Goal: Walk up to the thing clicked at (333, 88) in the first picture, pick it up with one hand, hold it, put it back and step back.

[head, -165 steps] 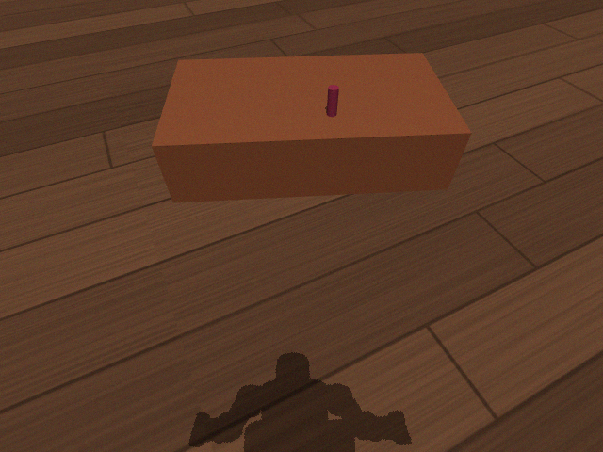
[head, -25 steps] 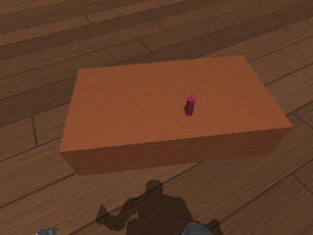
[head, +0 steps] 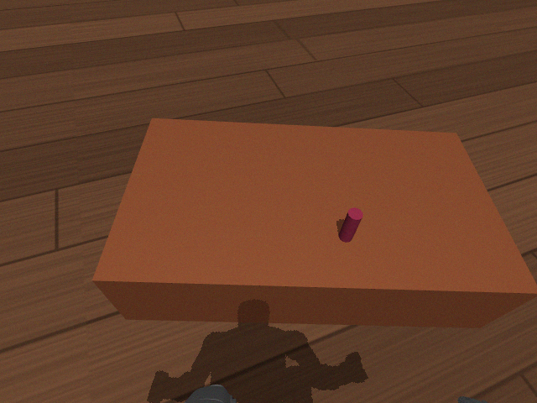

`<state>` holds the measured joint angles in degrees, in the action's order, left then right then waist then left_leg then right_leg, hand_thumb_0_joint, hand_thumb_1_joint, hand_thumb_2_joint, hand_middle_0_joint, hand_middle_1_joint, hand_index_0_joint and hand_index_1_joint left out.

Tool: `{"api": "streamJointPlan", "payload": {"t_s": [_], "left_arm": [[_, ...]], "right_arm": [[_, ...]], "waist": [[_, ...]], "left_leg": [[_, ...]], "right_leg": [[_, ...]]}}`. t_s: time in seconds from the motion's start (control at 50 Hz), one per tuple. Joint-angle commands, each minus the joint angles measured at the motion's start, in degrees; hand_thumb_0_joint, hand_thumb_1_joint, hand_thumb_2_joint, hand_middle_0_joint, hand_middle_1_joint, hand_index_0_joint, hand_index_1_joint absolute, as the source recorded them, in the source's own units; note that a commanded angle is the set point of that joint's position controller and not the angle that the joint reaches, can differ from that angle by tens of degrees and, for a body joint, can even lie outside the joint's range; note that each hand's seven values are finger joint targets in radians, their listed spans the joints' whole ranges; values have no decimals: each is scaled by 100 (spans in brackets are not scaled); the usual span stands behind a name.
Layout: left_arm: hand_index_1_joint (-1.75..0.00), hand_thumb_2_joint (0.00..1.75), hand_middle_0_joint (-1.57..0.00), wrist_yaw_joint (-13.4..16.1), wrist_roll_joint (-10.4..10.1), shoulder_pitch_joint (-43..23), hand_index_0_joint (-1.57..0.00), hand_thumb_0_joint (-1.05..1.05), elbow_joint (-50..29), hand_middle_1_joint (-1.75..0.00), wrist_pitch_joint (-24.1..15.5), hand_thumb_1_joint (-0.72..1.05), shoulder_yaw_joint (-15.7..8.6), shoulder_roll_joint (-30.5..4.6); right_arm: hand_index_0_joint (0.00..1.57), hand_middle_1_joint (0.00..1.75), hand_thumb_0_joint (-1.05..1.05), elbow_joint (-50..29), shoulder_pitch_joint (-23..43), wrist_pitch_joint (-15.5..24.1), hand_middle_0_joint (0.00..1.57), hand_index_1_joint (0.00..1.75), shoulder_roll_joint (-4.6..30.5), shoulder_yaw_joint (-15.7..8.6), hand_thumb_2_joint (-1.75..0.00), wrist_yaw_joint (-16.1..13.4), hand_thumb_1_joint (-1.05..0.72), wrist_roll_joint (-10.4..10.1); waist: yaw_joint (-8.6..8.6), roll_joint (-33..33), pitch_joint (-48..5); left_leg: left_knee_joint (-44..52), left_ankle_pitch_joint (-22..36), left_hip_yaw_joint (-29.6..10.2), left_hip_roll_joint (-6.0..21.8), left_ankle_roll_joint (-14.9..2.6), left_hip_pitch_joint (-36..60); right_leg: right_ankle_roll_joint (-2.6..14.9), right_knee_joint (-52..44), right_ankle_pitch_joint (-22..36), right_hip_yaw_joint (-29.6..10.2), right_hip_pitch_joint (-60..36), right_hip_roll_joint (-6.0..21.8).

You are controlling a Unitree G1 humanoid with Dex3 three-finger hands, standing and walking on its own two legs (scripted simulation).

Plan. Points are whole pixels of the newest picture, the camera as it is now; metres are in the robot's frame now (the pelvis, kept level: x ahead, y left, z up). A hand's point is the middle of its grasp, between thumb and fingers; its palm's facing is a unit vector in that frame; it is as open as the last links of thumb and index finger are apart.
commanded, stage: walk up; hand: right
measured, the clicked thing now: (350, 225) +0.65 -0.24 -0.36
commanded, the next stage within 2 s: none
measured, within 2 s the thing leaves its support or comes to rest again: neither
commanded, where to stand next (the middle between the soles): +0.16 -0.02 m, yaw +0 degrees
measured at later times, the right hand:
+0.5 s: hand (443, 401) +0.16 -0.29 -0.16, palm faces -0.02 +0.95 -0.31, open 7.4 cm
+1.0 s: hand out of the picture +0.14 -0.29 -0.13, palm faces -0.06 +0.92 -0.39, open 7.4 cm
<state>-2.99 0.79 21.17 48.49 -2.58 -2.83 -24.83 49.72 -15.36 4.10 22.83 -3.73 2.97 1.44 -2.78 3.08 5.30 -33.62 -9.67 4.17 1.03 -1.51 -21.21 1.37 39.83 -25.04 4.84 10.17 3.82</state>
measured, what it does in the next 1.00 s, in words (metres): steps on the spot: right foot, then left foot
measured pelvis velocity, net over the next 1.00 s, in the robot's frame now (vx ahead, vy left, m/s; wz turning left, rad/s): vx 0.09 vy -0.02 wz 0.03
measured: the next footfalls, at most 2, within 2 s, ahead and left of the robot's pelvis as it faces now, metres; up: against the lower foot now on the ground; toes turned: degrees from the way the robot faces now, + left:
right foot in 0.38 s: +0.20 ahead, -0.15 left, +0.00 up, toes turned -2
left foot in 0.66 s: +0.10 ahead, +0.11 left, +0.00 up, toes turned +1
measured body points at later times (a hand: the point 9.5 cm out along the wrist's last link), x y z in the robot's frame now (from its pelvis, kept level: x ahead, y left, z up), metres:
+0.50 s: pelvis +0.08 -0.03 +0.00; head +0.12 -0.07 +0.45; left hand +0.16 +0.28 -0.10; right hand +0.16 -0.34 -0.14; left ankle +0.08 +0.11 -0.70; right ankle +0.16 -0.15 -0.72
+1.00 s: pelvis +0.09 -0.02 +0.02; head +0.10 -0.01 +0.47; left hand +0.17 +0.28 -0.12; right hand +0.15 -0.33 -0.11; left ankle +0.06 +0.11 -0.72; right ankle +0.16 -0.15 -0.72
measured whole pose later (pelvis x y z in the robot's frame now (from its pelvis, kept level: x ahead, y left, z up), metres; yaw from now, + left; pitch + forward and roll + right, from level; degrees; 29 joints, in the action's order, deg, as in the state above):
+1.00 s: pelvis +0.09 -0.02 +0.02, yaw +2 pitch -2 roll +0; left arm -1.6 0.4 5.5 63.9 -0.3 -0.6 -20.5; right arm 64.3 -11.0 1.0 21.6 -0.3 0.4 0.8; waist -0.6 1.5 2.2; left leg -26.9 -17.6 -0.4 0.8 0.8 -7.3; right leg -0.7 25.6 -7.8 3.5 15.7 2.9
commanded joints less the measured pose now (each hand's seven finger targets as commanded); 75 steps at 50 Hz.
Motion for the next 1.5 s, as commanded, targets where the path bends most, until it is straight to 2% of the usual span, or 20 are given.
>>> {"api": "streamJointPlan", "payload": {"t_s": [0.0, 0.02, 0.08, 0.22, 0.28, 0.34, 0.36, 0.38, 0.4, 0.42, 0.48, 0.54, 0.62, 0.64, 0.68, 0.7, 0.76, 0.88, 1.12, 1.48], "left_arm": [[-30, 90, -20, 201, -39, 248, -20, 0, -473, -30, -54, 90, -311, -1210], [-30, 90, -20, 212, -5, 43, -20, 0, -456, -30, -60, 90, -282, -1295], [-30, 90, -20, 122, -69, 161, -20, 0, -216, -30, -18, 90, -306, -1128], [-30, 90, -20, 181, -85, -56, -20, 0, -9, -30, 58, 90, -222, -735], [-30, 90, -20, 272, -100, -331, -20, 0, 70, -30, -1, 90, -212, -661], [-30, 90, -20, 349, -60, -131, -20, 0, 303, -30, -70, 90, -218, -748], [-30, 90, -20, 377, -16, -208, -20, 0, 306, -30, -118, 90, -272, -1003], [-30, 90, -20, 393, 24, -422, -20, 0, 211, -30, -162, 90, -314, -1265], [-30, 90, -20, 383, 2, -861, -20, 0, 86, -30, -134, 90, -277, -1333], [-30, 90, -20, 393, -5, -1207, -20, 0, 66, -30, -81, 90, -281, -1476], [-30, 90, -20, 388, 44, -1353, -20, 0, 174, -30, -35, 90, -183, -1135], [-30, 90, -20, 385, 85, -1391, -20, 0, 230, -30, 1, 90, -212, -1121], [-30, 90, -20, 334, 33, -1795, -20, 0, 272, -30, 132, 90, -211, -1033], [-30, 90, -20, 319, -11, -1799, -20, 0, 295, -30, 162, 90, -169, -923], [-30, 90, -20, 281, -94, -1697, -20, 0, 384, -30, 176, 90, -63, -550], [-30, 90, -20, 279, -76, -1747, -20, 0, 593, -30, 168, 90, -118, -711], [-30, 90, -20, 259, -4, -1813, -20, 0, 722, -30, 58, 90, -145, -816], [-30, 90, -20, 243, -56, -1958, -20, 0, 1016, -30, 76, 90, -52, -754], [-30, 90, -20, 271, -88, -2006, -20, 0, 1354, -30, 59, 90, 10, -711], [-30, 90, -20, 312, -40, -2143, -20, 0, 1375, -30, 69, 90, -41, -681]], "right_arm": [[20, 30, 0, -415, -1008, 194, 20, 30, 2076, -601, -90, -185, -90, -143], [20, 30, 0, -437, -854, 168, 20, 30, 1854, -544, -90, -196, -90, -169], [20, 30, 0, -517, -518, 229, 20, 30, 1471, -330, -90, -228, -90, -182], [20, 30, 0, -590, 37, 99, 20, 30, 1331, -214, -90, -285, -90, -90], [20, 30, 0, -490, -2, -32, 20, 30, 1307, -187, -90, -308, -90, -149], [20, 30, 0, -491, 352, -202, 20, 30, 1107, -93, -90, -317, -90, -271], [20, 30, 0, -463, 206, -231, 20, 30, 838, 2, -90, -318, -90, -281], [20, 30, 0, -411, -87, -276, 20, 30, 493, 132, -90, -305, -90, -300], [20, 30, 0, -276, -151, -365, 20, 30, 738, 83, -90, -354, -90, -271], [20, 30, 0, -100, -144, -389, 20, 30, 991, -11, -90, -400, -90, -220], [20, 30, 0, 195, 14, -404, 20, 30, 1043, -24, -90, -340, -90, -261], [20, 30, 0, 430, -25, -416, 20, 30, 1025, -4, -90, -325, -90, -181], [20, 30, 0, 813, -199, -291, 20, 30, 942, 4, -90, -337, -90, -81], [20, 30, 0, 886, -242, -256, 20, 30, 1023, -16, -90, -357, -90, -22], [20, 30, 0, 738, 440, -171, 20, 30, 1369, -51, -90, -356, -90, 37], [20, 30, 0, 716, 890, -183, 20, 30, 1389, -21, -90, -324, -90, -40], [20, 30, 0, 815, 825, -147, 20, 30, 1024, 134, -90, -304, -90, -23], [20, 30, 0, 1033, 832, -142, 20, 30, 1116, 136, -90, -307, -90, -56], [20, 30, 0, 1171, 931, -187, 20, 30, 1102, 105, -90, -377, -90, -133], [20, 30, 0, 1175, 1219, -245, 20, 30, 988, 107, -90, -354, -90, -118]], "waist": [[650, -1443, -833], [565, -969, -475], [309, -939, 40], [176, -1304, 29], [271, -1262, -393], [-5, -698, -753], [16, 4, -930], [156, 922, -974], [254, 715, -840], [225, 903, -708], [279, 932, -646], [166, 1023, -896], [353, 700, -944], [359, 452, -893], [135, -580, -646], [18, -577, -343], [75, -341, -441], [112, -697, -367], [233, -323, -848], [201, -245, -829]], "left_leg": [[1784, -1924, -4137, 2501, -1470, 2724], [1770, -1372, -3587, 2270, -1378, 2111], [1890, -161, -1720, 1417, -612, 1100], [1448, 1586, -586, 1184, -996, 280], [717, 2761, -610, 1161, -935, 525], [-277, 1357, -483, 810, -570, 406], [-766, 338, -349, 570, -342, 134], [-1284, -1339, -259, 122, -46, -162], [-1529, -2374, -550, -43, -7, -67], [-1639, -2451, -534, 121, -13, 158], [-1378, -2078, -640, 114, -9, 175], [-962, -1725, -528, 20, 85, 190], [588, -959, -202, -97, 89, 965], [862, -680, -361, -7, 50, 1197], [1683, -1784, -1986, 973, -350, 735], [1648, -2366, -1804, 1020, -444, 10], [1265, -1254, -960, 451, -130, -8], [1578, -1062, -1128, 608, -128, 297], [1376, 774, -930, 595, -52, 1145], [1717, 953, -923, 562, 33, 1266]], "right_leg": [[196, 2673, -680, -616, 2931, -159], [187, 2714, -412, -870, 2847, -19], [103, 2057, 440, -1032, 2167, 139], [-194, 580, 1149, -392, 1183, 132], [-144, 66, 1402, -205, 728, -119], [-2, -1128, 2190, -245, -156, -267], [90, -1431, 2727, -710, -524, 162], [388, -1865, 2934, -2296, -380, 1310], [1008, -2067, 2183, -2830, 100, 1734], [1246, -2022, 1820, -2993, 542, 1847], [760, -2114, 969, -1979, 617, 1130], [724, -2046, 559, -1904, 305, 983], [597, -1739, -1, -1414, 701, 897], [410, -1617, -156, -1316, 946, 802], [-19, -1117, 30, -776, 1164, 195], [-38, -1136, 236, -563, 493, -15], [129, -1626, 825, -1048, -83, 415], [65, -1756, 925, -786, -92, 271], [38, -1792, 2628, -627, -450, 441], [-115, -1988, 2627, -524, -742, 501]]}}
